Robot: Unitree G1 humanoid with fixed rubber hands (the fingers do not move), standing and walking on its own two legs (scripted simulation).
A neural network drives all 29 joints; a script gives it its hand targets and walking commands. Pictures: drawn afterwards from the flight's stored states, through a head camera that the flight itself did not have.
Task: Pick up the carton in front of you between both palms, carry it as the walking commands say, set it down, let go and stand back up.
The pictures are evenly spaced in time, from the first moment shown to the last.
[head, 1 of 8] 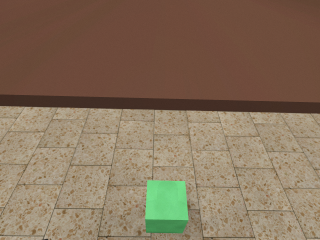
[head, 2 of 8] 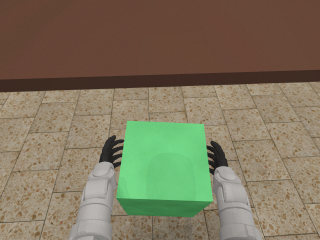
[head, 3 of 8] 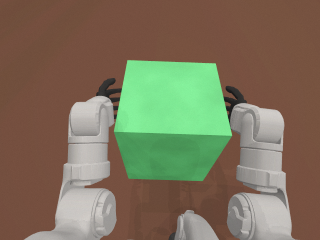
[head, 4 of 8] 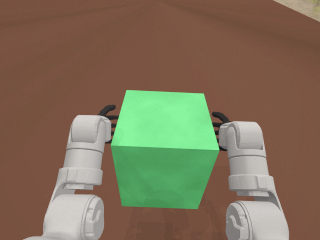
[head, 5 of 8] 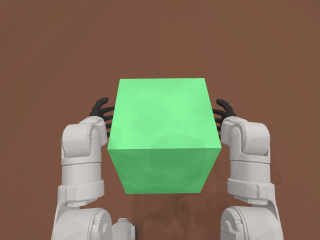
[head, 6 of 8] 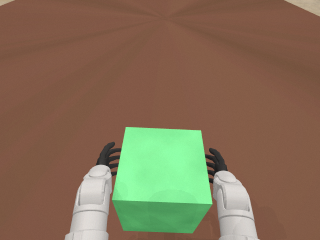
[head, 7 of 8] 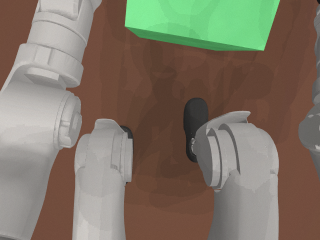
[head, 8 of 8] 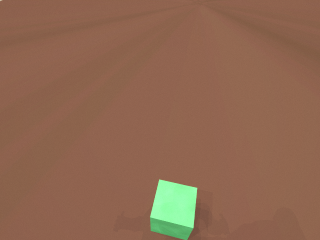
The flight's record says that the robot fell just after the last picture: no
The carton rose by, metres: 0.89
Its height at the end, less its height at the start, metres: +0.14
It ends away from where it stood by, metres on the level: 3.35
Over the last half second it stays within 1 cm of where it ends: yes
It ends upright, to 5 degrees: yes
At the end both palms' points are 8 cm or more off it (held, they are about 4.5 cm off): yes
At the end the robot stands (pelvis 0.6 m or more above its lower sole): yes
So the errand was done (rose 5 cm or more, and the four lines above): yes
